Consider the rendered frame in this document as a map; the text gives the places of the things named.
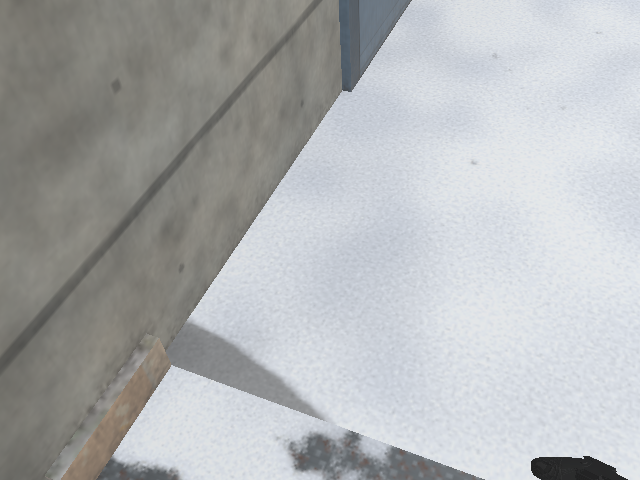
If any right robot hand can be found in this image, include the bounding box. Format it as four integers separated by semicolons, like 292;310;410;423
531;456;628;480

